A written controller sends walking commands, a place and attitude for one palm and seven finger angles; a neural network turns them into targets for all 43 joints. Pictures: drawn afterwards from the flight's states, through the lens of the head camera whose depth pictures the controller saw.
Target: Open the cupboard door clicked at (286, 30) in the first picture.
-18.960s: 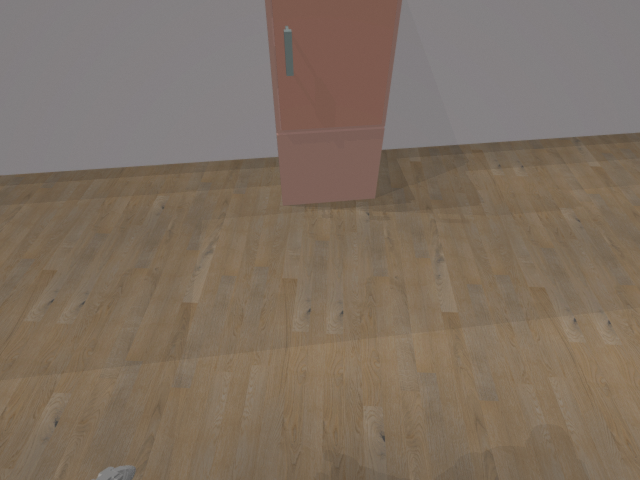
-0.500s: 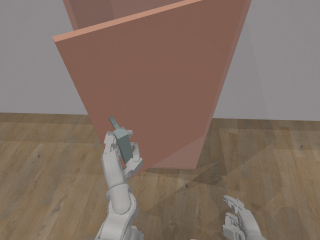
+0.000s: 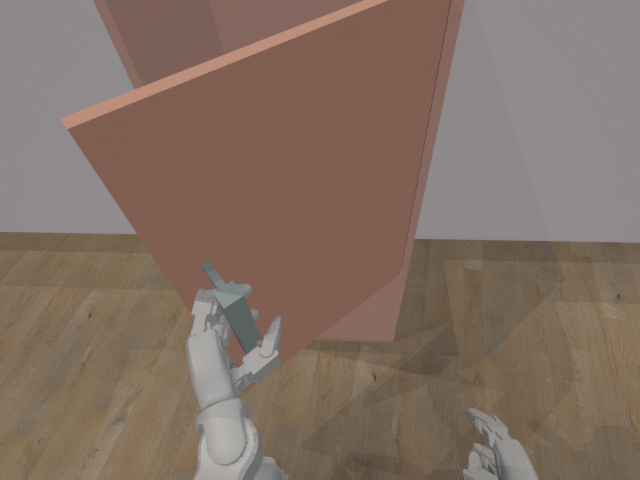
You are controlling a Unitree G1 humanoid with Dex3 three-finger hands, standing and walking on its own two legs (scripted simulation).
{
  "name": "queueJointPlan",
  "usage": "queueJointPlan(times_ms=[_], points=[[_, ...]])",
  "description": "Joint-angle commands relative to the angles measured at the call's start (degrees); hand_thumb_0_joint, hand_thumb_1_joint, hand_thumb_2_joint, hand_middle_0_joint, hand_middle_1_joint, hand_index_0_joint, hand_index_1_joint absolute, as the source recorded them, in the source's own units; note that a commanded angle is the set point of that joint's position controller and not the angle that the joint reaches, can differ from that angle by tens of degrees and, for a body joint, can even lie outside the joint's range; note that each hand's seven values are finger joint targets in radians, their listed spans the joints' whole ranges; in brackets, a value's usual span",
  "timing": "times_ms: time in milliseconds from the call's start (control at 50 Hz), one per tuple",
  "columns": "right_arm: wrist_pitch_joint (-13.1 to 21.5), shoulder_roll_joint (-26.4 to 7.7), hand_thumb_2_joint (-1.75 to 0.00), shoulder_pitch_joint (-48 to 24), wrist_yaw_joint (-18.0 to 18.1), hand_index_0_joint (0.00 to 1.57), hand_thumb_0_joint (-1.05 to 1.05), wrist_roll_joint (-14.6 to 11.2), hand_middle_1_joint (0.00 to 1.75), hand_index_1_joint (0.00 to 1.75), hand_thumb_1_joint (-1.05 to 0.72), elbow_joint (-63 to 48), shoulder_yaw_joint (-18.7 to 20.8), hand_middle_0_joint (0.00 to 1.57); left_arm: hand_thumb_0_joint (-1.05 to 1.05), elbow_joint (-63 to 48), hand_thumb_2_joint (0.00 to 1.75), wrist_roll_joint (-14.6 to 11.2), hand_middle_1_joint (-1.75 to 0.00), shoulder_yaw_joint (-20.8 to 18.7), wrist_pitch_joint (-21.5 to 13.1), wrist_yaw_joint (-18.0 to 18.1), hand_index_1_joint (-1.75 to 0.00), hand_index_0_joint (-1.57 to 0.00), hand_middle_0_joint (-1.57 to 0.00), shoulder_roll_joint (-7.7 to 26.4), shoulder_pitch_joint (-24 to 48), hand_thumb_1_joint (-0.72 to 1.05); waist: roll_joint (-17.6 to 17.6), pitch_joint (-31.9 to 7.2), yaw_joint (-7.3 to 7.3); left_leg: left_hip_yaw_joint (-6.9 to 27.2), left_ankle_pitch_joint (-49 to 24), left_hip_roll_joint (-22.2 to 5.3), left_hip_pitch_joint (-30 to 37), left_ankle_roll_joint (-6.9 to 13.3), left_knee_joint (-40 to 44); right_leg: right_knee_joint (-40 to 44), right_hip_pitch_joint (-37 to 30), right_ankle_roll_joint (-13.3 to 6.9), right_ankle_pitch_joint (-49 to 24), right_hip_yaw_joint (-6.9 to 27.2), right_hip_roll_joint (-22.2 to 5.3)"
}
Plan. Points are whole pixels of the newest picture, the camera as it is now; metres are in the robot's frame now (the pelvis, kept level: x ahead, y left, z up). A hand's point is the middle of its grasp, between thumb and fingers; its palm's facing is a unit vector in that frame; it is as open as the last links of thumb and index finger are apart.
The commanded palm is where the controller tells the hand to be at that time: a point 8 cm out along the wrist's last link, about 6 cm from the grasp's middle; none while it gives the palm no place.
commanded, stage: open thumb and fingers to let go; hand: left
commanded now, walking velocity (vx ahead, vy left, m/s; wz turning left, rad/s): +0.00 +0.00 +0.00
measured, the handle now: (233, 311) +0.32 +0.13 +0.04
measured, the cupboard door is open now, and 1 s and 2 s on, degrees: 42 45 44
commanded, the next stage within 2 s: slide the hand sideways off the handle in 0.54 s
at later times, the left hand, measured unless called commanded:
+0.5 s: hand (257, 347) +0.27 +0.09 +0.04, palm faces +0.30 -0.95 -0.03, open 15.0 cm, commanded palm +0.23 +0.13 +0.04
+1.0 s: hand (242, 384) +0.23 +0.10 +0.05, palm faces -0.11 -0.99 +0.07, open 16.3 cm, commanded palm +0.20 +0.15 +0.04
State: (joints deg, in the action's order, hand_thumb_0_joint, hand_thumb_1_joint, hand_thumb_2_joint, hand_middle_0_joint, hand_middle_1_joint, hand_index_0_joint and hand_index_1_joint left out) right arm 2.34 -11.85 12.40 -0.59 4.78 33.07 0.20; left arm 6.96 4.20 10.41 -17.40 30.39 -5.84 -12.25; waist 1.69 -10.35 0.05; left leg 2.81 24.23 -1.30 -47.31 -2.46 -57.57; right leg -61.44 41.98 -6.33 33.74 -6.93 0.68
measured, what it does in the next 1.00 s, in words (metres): shifts its weight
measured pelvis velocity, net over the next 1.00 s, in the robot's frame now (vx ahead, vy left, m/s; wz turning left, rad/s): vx -0.01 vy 0.08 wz -0.08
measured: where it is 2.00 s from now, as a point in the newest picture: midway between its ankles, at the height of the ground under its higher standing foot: outside the picture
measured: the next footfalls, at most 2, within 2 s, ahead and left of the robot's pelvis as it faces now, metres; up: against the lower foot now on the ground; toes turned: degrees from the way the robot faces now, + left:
none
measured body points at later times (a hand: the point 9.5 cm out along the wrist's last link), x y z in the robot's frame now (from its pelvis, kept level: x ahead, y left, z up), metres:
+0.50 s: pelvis +0.00 +0.02 +0.00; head +0.04 +0.00 +0.44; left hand +0.25 +0.14 +0.04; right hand +0.17 -0.21 -0.10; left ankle +0.04 +0.18 -0.67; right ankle -0.03 -0.04 -0.67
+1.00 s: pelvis -0.01 +0.08 -0.01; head +0.03 +0.07 +0.43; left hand +0.23 +0.15 +0.05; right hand +0.15 -0.16 -0.09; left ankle +0.04 +0.18 -0.67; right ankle -0.03 -0.04 -0.67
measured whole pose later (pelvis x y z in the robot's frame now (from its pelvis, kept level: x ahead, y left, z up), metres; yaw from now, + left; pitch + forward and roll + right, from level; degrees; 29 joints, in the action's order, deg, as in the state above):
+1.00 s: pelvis -0.01 +0.08 -0.01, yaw -4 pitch +13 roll -1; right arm 1.5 -11.8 14.2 -1.1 1.7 24.6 -1.2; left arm -1.6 2.2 18.0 -20.1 11.0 -1.2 -18.9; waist 2.1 -9.3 0.8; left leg 0.4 27.1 0.3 -51.4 0.9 -65.1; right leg -65.2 45.5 -0.6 33.0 -2.0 0.2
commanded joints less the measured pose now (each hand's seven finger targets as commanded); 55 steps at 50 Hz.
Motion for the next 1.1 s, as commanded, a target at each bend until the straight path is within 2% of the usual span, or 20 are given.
queueJointPlan(times_ms=[0, 100, 120, 200, 260, 340, 500, 620, 640, 660, 700, 720, 760, 800, 820, 860, 900, 960, 1020, 1080], points=[[2.7, -3.8, -0.9, -3.9, 0.4, 0.2, 0.0, -0.5, 0.3, 0.3, -0.9, -9.1, 1.2, 0.2, 0.0, -12.3, 0.45, 0.8, -1.24, 2.1, -4.7, -1.4, -1.24, -0.32, -0.32, -1.7, 7.2, -0.15, -10.1, -10.4, 1.91, -0.3, -8.2, 2.4, 3.4, 2.8, -0.5, 14.9, -10.5, 9.2, -37.0, 14.7, -6.2], [2.8, -3.7, -0.9, -4.4, 0.6, 0.2, 0.0, -0.3, 0.3, 0.3, -0.9, -9.1, 1.5, 0.2, 0.0, -12.3, 0.3, 0.7, -1.2, 0.9, -5.8, -1.1, -1.2, -0.3, -0.3, -1.0, 7.7, -0.5, -8.5, -11.8, 1.17, -0.1, -7.5, 2.5, 2.6, 2.9, -1.4, 14.3, -9.6, 8.8, -33.8, 15.3, -6.1], [2.6, -3.7, -0.9, -4.3, 0.7, 0.2, 0.0, -0.2, 0.3, 0.3, -0.9, -9.2, 1.5, 0.2, 0.0, -11.4, 0.3, 0.7, -1.2, 0.1, -5.5, -0.9, -1.2, -0.3, -0.3, -0.4, 7.0, -0.5, -10.3, -11.6, 1.1, 0.2, -7.9, 2.5, 2.1, 2.9, -1.5, 14.2, -10.2, 8.9, -35.1, 15.3, -6.0], [2.4, -3.5, -0.9, -3.9, 0.8, 0.2, 0.0, -0.4, 0.3, 0.3, -0.9, -9.7, 1.6, 0.2, 0.0, -13.3, 0.3, 0.2, -1.05, -0.1, -5.2, -0.6, -1.05, -0.27, -0.27, -0.9, 5.0, -0.5, -8.7, -14.4, 0.37, -0.5, -9.2, 2.8, 3.1, 2.8, -0.9, 13.3, -12.4, 9.0, -39.0, 14.9, -6.0], [2.3, -3.5, -0.9, -3.9, 0.9, 0.2, 0.0, -0.4, 0.3, 0.3, -0.9, -9.7, 1.6, 0.2, 0.0, -13.4, 0.3, 0.2, -0.9, -0.3, -4.8, -0.7, -0.9, -0.25, -0.25, -0.6, 4.9, -0.5, -9.3, -12.8, 0.7, -0.5, -9.3, 2.7, 3.1, 2.8, -1.0, 13.7, -12.0, 9.1, -39.6, 14.9, -6.0], [2.6, -3.8, -0.9, -4.2, 1.0, 0.2, 0.0, -0.5, 0.3, 0.3, -0.9, -9.7, 1.6, 0.2, 0.0, -14.2, 0.3, 1.1, -0.7, 2.2, -5.2, -0.2, -0.7, -0.22, -0.22, -2.3, 8.1, -0.5, -7.8, -11.5, 1.84, -0.4, -8.6, 2.4, 5.2, 3.2, -0.7, 13.2, -7.6, 8.3, -33.3, 12.4, -4.8], [3.3, -3.6, -0.9, -5.2, 0.9, 0.2, 0.0, -0.5, 0.3, 0.3, -0.9, -10.3, 1.0, 0.2, 0.0, -12.5, 0.3, 1.8, -0.3, 3.9, -4.2, 2.2, -0.3, -0.15, -0.15, -4.8, 9.8, -0.5, -6.1, -11.5, 1.39, -0.9, -7.3, 2.4, 8.0, 3.4, 0.1, 12.5, -2.9, 6.7, -23.0, 8.0, -2.5], [3.0, -3.4, -0.9, -5.5, 0.6, 0.2, 0.0, -0.8, 0.3, 0.3, -0.9, -10.9, 0.8, 0.2, 0.0, -12.1, 0.3, 1.6, -0.3, 4.1, -1.4, 3.4, -0.3, -0.15, -0.15, -6.1, 8.7, -0.5, -4.5, -12.3, 0.16, -1.1, -9.5, 2.3, 9.7, 3.2, 1.4, 11.4, -3.6, 5.6, -22.2, 5.5, -1.1], [2.7, -6.2, -0.9, -2.2, -0.2, 0.2, 0.0, -1.6, 0.3, 0.3, -0.9, -10.2, 0.6, 0.2, 0.0, -14.5, 0.3, 7.1, -0.3, 15.7, -4.3, -8.2, -0.3, -0.15, -0.15, 1.2, 9.1, -0.5, -7.0, -7.1, 6.17, -1.2, -9.8, 2.3, 8.5, 4.4, 0.0, 10.5, 0.3, 6.1, -26.0, 7.5, -1.6], [2.6, -5.4, -0.9, -2.3, -0.2, 0.2, 0.0, -1.7, 0.3, 0.3, -0.9, -11.6, 1.3, 0.2, 0.0, -17.8, 0.3, 4.7, -0.3, 11.5, -6.9, -14.8, -0.3, -0.15, -0.15, 4.5, 9.3, -0.5, -5.0, -10.9, 3.52, -1.2, -10.5, 2.3, 8.3, 4.6, -0.5, 9.4, -1.9, 5.6, -28.0, 7.8, -1.9], [2.4, -5.5, -0.9, -2.6, 0.3, 0.2, 0.0, -2.1, 0.3, 0.3, -0.9, -12.7, 1.2, 0.2, 0.0, -19.9, 0.3, 2.6, -0.3, 11.2, -9.4, -22.2, -0.3, -0.15, -0.15, 7.0, 8.4, -0.5, -2.7, -12.9, 3.09, -1.2, -10.9, 2.3, 9.7, 4.8, -0.6, 8.6, -3.2, 5.3, -29.5, 8.2, -2.0], [2.6, -5.6, -0.9, -2.2, 0.2, 0.2, 0.0, -2.5, 0.3, 0.3, -0.9, -13.6, 1.2, 0.2, 0.0, -21.9, 0.3, 0.8, -0.3, 12.0, -10.0, -25.5, -0.3, -0.15, -0.15, 6.4, 8.5, -0.5, -0.8, -13.7, 3.34, -1.1, -11.6, 2.3, 10.7, 4.8, -0.8, 7.9, -3.0, 4.9, -28.7, 7.8, -1.8], [3.0, -4.9, -0.9, -2.5, 0.4, 0.2, 0.0, -3.5, 0.3, 0.3, -0.9, -15.4, 0.9, 0.2, 0.0, -22.5, 0.3, -4.3, -0.3, 10.5, -9.8, -28.2, -0.3, -0.15, -0.15, 4.2, 4.5, -0.5, -0.1, -12.6, 2.22, -1.0, -9.6, 2.1, 12.0, 4.4, 0.3, 8.7, -1.9, 4.5, -23.2, 6.3, -0.9], [3.3, -5.1, -0.9, -3.1, 0.6, 0.2, 0.0, -4.1, 0.3, 0.3, -0.9, -16.8, 0.7, 0.2, 0.0, -22.1, 0.3, -7.9, -0.3, 9.2, -8.4, -27.1, -0.3, -0.15, -0.15, 2.1, 1.7, -0.5, -2.9, -10.0, 1.88, -0.7, -6.1, 1.9, 11.4, 4.1, 1.4, 9.9, -0.4, 4.7, -17.4, 5.1, -0.2], [3.3, -5.2, -0.9, -3.6, 0.6, 0.2, 0.0, -4.3, 0.3, 0.3, -0.9, -17.0, 0.5, 0.2, 0.0, -20.9, 0.3, -8.3, -0.3, 8.0, -7.5, -25.8, -0.3, -0.15, -0.15, 2.0, 0.8, -0.5, -3.6, -8.5, 1.47, -0.1, -5.2, 1.7, 10.9, 3.9, 2.1, 9.7, 0.4, 4.4, -15.2, 4.3, 0.1], [2.9, -5.5, -0.9, -3.5, 0.4, 0.2, 0.0, -3.9, 0.3, 0.3, -0.9, -17.4, 0.6, 0.2, 0.0, -20.3, 0.3, -7.2, -0.3, 6.7, -6.6, -22.2, -0.3, -0.15, -0.15, 2.3, -0.1, -0.5, -5.9, -7.4, 1.31, 0.4, -3.7, 1.5, 9.7, 3.7, 2.3, 8.7, 2.3, 4.7, -12.8, 3.6, 0.3], [2.3, -5.6, -0.9, -3.2, -0.1, 0.2, 0.0, -3.5, 0.3, 0.3, -0.9, -18.0, 0.7, 0.2, 0.0, -19.6, 0.3, -3.9, -0.3, 6.3, -6.1, -19.2, -0.3, -0.15, -0.15, 3.4, -1.1, -0.5, -6.9, -6.7, 1.14, 0.5, -2.7, 1.5, 8.0, 3.6, 2.1, 7.5, 3.6, 4.6, -11.2, 3.5, 0.2], [1.4, -5.3, -0.9, -2.9, -0.8, 0.2, 0.0, -3.2, 0.3, 0.3, -0.9, -18.8, 0.9, 0.2, 0.0, -21.5, 0.3, 1.3, -0.3, 7.7, -6.0, -16.5, -0.3, -0.15, -0.15, 4.0, -1.9, -0.5, -3.6, -8.7, 0.75, 0.5, -2.5, 1.4, 8.0, 3.6, 1.6, 5.8, 5.0, 4.1, -10.3, 3.7, 0.0], [0.6, -5.4, -0.9, -3.0, -0.8, 0.2, 0.0, -3.4, 0.3, 0.3, -0.9, -19.8, 0.9, 0.2, 0.0, -23.8, 0.3, 1.9, -0.3, 7.1, -5.6, -16.4, -0.3, -0.15, -0.15, 5.6, -3.3, -0.5, -2.2, -9.5, 0.06, 0.5, -1.6, 1.3, 8.3, 3.4, 2.3, 6.0, 4.0, 3.8, -9.4, 3.9, 0.2], [0.3, -5.1, -0.9, -3.2, -0.7, 0.2, 0.0, -3.8, 0.3, 0.3, -0.9, -20.4, 0.4, 0.2, 0.0, -26.8, 0.3, 0.2, -0.3, 8.2, -5.3, -17.4, -0.3, -0.15, -0.15, 4.9, -4.2, -0.5, 0.0, -9.0, 0.26, 0.8, -0.6, 1.2, 9.9, 3.2, 3.3, 6.5, 4.0, 3.7, -9.1, 3.6, 0.5]])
